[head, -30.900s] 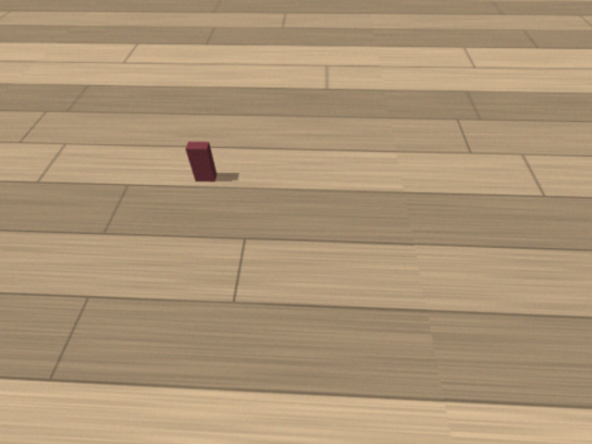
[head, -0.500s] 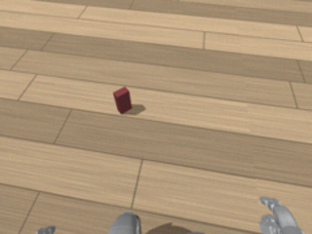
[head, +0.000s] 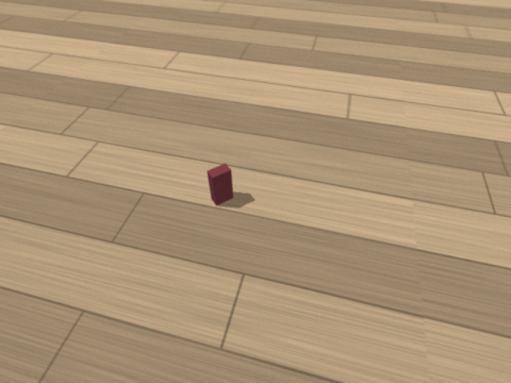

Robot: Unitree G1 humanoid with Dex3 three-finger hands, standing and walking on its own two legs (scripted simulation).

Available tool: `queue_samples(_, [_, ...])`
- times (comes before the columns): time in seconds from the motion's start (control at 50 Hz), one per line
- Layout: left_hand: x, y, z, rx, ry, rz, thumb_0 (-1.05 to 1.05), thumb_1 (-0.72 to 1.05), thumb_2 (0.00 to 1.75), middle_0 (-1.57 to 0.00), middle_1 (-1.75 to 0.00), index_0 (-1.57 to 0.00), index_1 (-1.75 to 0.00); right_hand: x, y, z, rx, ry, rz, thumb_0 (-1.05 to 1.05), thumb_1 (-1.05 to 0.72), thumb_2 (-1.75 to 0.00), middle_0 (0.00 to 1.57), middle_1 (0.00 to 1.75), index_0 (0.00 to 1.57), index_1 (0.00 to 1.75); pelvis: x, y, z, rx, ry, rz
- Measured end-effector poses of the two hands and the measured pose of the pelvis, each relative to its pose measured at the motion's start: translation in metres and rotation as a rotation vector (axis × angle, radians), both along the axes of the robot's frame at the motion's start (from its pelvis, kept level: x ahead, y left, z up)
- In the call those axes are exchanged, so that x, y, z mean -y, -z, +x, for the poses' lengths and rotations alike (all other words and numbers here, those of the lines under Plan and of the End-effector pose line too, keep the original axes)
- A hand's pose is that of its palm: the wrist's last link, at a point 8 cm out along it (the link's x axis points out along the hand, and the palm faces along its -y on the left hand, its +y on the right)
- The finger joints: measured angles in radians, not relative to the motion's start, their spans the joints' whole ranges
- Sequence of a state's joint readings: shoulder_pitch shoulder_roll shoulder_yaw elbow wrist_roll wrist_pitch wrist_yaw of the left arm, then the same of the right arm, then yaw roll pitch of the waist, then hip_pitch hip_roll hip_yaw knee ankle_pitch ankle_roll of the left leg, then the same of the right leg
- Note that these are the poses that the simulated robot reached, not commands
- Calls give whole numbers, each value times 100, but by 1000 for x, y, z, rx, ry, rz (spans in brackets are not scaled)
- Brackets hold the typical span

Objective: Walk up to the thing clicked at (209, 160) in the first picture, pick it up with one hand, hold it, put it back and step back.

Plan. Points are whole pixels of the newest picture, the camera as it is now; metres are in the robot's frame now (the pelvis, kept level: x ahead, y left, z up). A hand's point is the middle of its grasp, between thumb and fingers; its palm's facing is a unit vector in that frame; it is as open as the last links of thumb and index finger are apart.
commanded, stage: step back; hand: left
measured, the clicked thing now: (220, 185) +1.10 +0.18 -0.66
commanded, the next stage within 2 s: stand in 0.68 s
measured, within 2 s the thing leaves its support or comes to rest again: neither
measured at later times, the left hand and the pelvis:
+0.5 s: hand out of the picture +0.12 +0.27 -0.16, palm faces +0.00 -0.93 -0.36, open 7.4 cm; pelvis +0.06 +0.01 +0.00, yaw +0 degrees
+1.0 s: hand (118, 382) +0.16 +0.25 -0.14, palm faces -0.04 -0.94 -0.33, open 7.4 cm; pelvis +0.05 +0.01 +0.02, yaw -1 degrees
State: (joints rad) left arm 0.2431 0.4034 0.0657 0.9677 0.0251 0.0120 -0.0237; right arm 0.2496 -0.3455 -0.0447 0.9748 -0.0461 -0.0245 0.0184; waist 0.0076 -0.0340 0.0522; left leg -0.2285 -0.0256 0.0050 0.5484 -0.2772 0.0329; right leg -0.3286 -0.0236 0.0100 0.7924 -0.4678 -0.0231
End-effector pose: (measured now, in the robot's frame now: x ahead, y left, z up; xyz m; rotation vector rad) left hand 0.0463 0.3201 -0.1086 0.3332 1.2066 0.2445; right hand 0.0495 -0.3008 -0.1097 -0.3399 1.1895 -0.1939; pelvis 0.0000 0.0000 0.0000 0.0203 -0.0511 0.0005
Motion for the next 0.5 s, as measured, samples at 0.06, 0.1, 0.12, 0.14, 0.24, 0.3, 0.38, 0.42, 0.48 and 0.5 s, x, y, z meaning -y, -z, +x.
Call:
queue_samples(0.06, [8, 0, 8, 11, 19, -5, 1, 91, 90, -21, -30, -20, -30, 7, 0, 4, 14, 11, 4, 0, -90, -90, 20, 30, 21, 30, 6, 0, 2, -1, 11, -6])
queue_samples(0.1, [15, 1, 13, 23, 24, 0, 0, 91, 90, -21, -30, -20, -30, 14, 3, 8, 15, 19, 4, 0, -90, -90, 20, 30, 21, 30, 11, 3, 4, 5, 14, -24])
queue_samples(0.12, [19, 1, 15, 32, 25, 2, 0, 91, 90, -21, -30, -20, -30, 17, 5, 11, 13, 22, 3, 0, -90, -90, 20, 30, 21, 30, 13, 4, 6, 5, 11, -35])
queue_samples(0.14, [22, 1, 16, 41, 24, 2, 0, 91, 90, -21, -30, -20, -30, 19, 6, 14, 8, 22, 0, 0, -90, -90, 20, 30, 21, 30, 14, 4, 8, 2, 9, -38])
queue_samples(0.24, [26, -3, 20, 52, -2, -6, 0, 90, 90, -21, -30, -20, -30, 22, 3, 34, -5, -5, -11, 0, -90, -90, 20, 30, 20, 30, 12, 0, 19, -3, -1, -29])
queue_samples(0.3, [20, -1, 24, 29, -8, -9, 0, 90, 90, -21, -30, -20, -30, 19, 2, 46, -12, -18, -17, 0, -90, -90, 20, 30, 20, 30, 7, 0, 28, -10, -9, -27])
queue_samples(0.38, [7, 9, 38, -1, -14, -13, 0, 90, 90, -21, -30, -20, -30, 8, 4, 61, -14, -13, -33, 0, -91, -90, 20, 30, 20, 30, -4, 5, 39, -8, -9, -11])
queue_samples(0.42, [4, 12, 47, -10, -17, -18, 0, 90, 90, -21, -30, -20, -30, 0, 4, 68, -11, -10, -25, 0, -91, -90, 20, 30, 20, 30, -6, 5, 45, -14, -1, -10])
queue_samples(0.48, [3, 12, 64, -10, -4, -20, 0, 91, 90, -21, -30, -20, -30, -9, 2, 82, -6, -9, -9, 0, -90, -90, 20, 30, 20, 30, -8, 2, 53, -19, 8, -22])
queue_samples(0.5, [3, 11, 69, -6, 1, -21, 0, 91, 90, -21, -30, -20, -30, -12, 2, 87, -1, -8, -3, 0, -90, -90, 20, 30, 20, 30, -8, 1, 55, -22, 10, -25])
